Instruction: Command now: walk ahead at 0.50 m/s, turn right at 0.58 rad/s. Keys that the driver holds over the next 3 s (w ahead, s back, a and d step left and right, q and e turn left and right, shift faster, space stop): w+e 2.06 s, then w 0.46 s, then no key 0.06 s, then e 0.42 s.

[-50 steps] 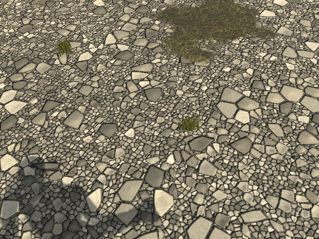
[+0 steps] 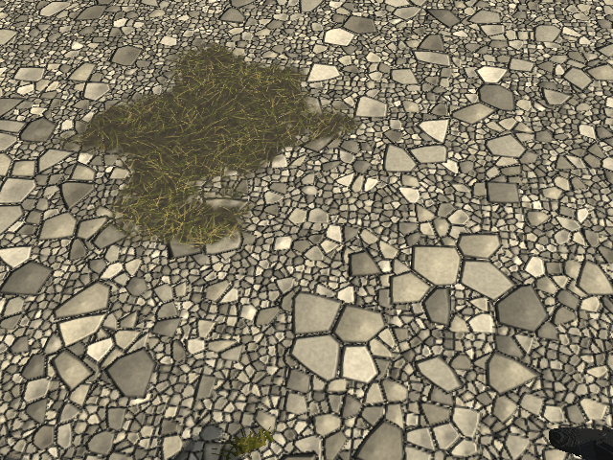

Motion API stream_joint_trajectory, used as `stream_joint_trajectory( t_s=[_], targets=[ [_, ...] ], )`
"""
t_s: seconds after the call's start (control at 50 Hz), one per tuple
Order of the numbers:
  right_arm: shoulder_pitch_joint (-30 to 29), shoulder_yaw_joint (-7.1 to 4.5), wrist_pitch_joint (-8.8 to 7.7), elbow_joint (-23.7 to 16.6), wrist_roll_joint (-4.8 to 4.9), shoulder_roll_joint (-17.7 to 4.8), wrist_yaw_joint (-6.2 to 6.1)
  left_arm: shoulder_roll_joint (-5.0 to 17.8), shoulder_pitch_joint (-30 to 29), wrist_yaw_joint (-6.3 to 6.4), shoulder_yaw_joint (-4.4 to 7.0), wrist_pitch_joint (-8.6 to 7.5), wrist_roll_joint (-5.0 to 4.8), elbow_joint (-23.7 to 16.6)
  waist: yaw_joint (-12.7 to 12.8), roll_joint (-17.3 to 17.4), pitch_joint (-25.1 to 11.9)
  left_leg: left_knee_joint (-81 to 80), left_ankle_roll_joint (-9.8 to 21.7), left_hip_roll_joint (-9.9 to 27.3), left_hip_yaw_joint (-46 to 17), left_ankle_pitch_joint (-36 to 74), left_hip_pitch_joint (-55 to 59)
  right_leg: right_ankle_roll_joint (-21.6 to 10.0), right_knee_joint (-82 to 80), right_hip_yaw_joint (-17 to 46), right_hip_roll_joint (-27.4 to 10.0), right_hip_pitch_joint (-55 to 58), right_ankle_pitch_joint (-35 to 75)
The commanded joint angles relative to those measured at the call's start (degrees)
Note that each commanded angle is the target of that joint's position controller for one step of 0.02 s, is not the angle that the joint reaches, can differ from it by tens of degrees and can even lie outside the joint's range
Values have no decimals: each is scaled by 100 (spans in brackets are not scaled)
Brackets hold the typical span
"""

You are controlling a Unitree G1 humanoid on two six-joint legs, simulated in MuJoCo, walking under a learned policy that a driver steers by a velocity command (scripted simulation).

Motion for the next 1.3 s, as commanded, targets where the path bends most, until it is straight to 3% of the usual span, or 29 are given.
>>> stream_joint_trajectory(
  t_s=[0.02,0.1,0.14,0.16,0.18,0.2,0.22,0.24,0.26,0.32,0.42,0.58,0.64,0.68,0.7,0.72,0.74,0.76,0.8,0.88,1.0,1.1,1.16,1.18,1.2,1.22,1.24,1.26,1.3],
  targets=[
    [-558,-36,-90,-438,69,-301,57,1044,74,70,302,-41,-37,-301,83,-633,-259,-888,-58,-451,331,851,941,-728,-533,913,-1115,-557,881],
    [-590,-153,-195,-491,121,-598,135,955,190,99,301,21,-63,-222,2,-800,-277,-1422,170,-507,85,320,1107,-604,82,1623,-1388,87,547],
    [-15,-249,-257,-347,127,-721,122,878,30,105,290,58,-43,-270,-344,-948,-411,-1680,398,-542,212,23,1843,-447,564,1753,-1307,102,792],
    [578,-339,-292,-239,59,-893,86,649,1,88,209,48,-16,-324,-639,-844,-841,-1709,620,-280,62,-24,2857,-253,1362,1516,-1009,-137,965],
    [1463,-419,-288,-170,-13,-1216,35,294,120,78,74,36,91,-432,-924,-79,-1695,-1655,969,770,-1016,-464,4374,-12,3036,958,-592,-893,-136],
    [1794,-499,-209,46,-52,-1559,88,138,907,76,13,-8,-126,-603,-496,2011,-2148,-2369,1854,1855,-3837,-2056,5762,305,4712,404,-8,-2900,-2324],
    [1562,-372,-186,-87,76,-957,109,775,784,104,121,7,-175,-404,-649,1164,-1611,-2606,1717,1813,-3919,-3185,5441,398,5394,552,-481,-3504,-1984],
    [1334,-290,-141,-133,94,-662,73,1028,156,96,200,36,-119,-478,-790,649,-958,-2628,1477,1582,-2926,-2824,4788,437,5512,373,-651,-3622,-1442],
    [1093,-240,-105,-152,39,-578,61,960,-127,102,201,57,-54,-528,-702,246,-627,-2683,1366,1346,-2200,-1968,4148,470,5408,226,-844,-3418,-1046],
    [919,-180,-116,-5,-1,-383,18,672,-249,11,197,90,-83,-638,-479,486,-283,-3031,1319,910,-960,-732,3294,486,4881,111,-1196,-2986,-575],
    [1035,-275,-143,270,34,-687,-3,402,-658,-29,103,152,-43,-835,-493,257,-132,-3333,1509,1007,19,399,3359,627,3979,-48,-1327,-3377,62],
    [1392,-327,50,591,159,-1044,-38,267,-1818,-311,11,56,-71,-1166,-849,179,207,-3201,1190,1003,1235,1169,3956,364,1843,-755,-1115,-2901,1092],
    [1361,-406,152,605,247,-1300,-78,544,-1546,-348,151,99,-21,-1209,-501,408,-91,-2284,1026,1063,1561,3584,4321,19,1616,-1157,-667,-2119,270],
    [1252,-394,215,556,281,-1291,-127,1014,-32,-272,438,158,-28,-834,379,283,-895,-252,788,828,1823,4219,3715,-381,1137,-1261,-223,10,509],
    [1416,-251,182,447,85,-912,-128,1461,788,-143,595,229,-67,-642,618,-527,-1403,1576,546,540,1807,1704,2165,-727,1102,51,-1019,1786,585],
    [1854,-19,22,89,-56,-248,-33,1966,425,-151,597,141,-79,-784,-148,-1818,-2044,3364,293,-663,1001,-3094,-118,-1796,329,3479,-2357,3232,-708],
    [1141,-125,-158,41,142,-838,46,1394,574,-195,450,47,-56,-880,374,-1049,-2302,3776,380,-498,11,-2926,-677,-1707,-273,3933,-2464,3252,-1189],
    [716,-159,-249,-133,305,-969,80,1179,370,-208,365,-35,-6,-807,321,-846,-1441,3560,479,-290,84,-2339,-991,-1464,-367,3136,-2318,2594,-723],
    [724,-146,-285,-52,87,-869,8,945,-296,-191,285,-81,8,-860,-181,-227,-733,2607,428,88,96,-1613,-363,-1188,-407,2021,-1854,1065,601],
    [859,-138,-53,-2,-28,-705,4,865,-496,-80,230,-131,41,-823,-479,-369,-515,1781,101,133,209,-1155,252,-1220,-710,1324,-1539,-84,1720],
    [-433,11,-59,-328,13,-366,67,1062,-8,80,287,-49,-19,-499,-18,-549,-213,-638,-57,-339,313,783,734,-765,-609,869,-1071,-578,1006],
    [-649,-102,-159,-463,104,-657,153,992,256,102,290,13,-70,-271,0,-744,-200,-1379,161,-480,57,430,1049,-616,18,1641,-1368,50,538],
    [313,-267,-233,-252,76,-881,105,787,110,101,233,68,-32,-292,-516,-894,-570,-1731,529,-459,208,-13,2422,-335,966,1687,-1102,25,1049],
    [1129,-354,-259,-184,-27,-1153,60,447,120,78,104,53,33,-380,-863,-429,-1333,-1596,895,379,-546,-244,3862,-116,2426,1280,-773,-572,553],
    [1744,-473,-175,4,-82,-1591,60,129,896,78,0,16,-118,-511,-608,1433,-2159,-2061,1842,1697,-3126,-1589,5834,334,4362,452,48,-2604,-1865],
    [1713,-382,-145,-24,81,-1135,106,657,920,103,66,3,-157,-418,-682,1304,-1931,-2468,1838,1909,-4030,-2905,5784,424,5247,520,-366,-3406,-2134],
    [1468,-287,-109,-92,95,-780,76,1007,320,101,170,29,-136,-445,-829,738,-1180,-2583,1590,1675,-3199,-2910,5116,475,5510,454,-586,-3625,-1602],
    [1184,-239,-65,-127,39,-668,56,1019,-49,113,185,57,-74,-515,-768,343,-743,-2629,1427,1447,-2407,-2191,4428,507,5454,232,-782,-3481,-1196],
    [947,-166,-52,-46,-28,-472,21,840,-286,60,203,65,-35,-619,-547,414,-291,-2876,1332,1064,-1386,-1066,3501,495,5021,190,-1094,-3117,-736]
  ],
)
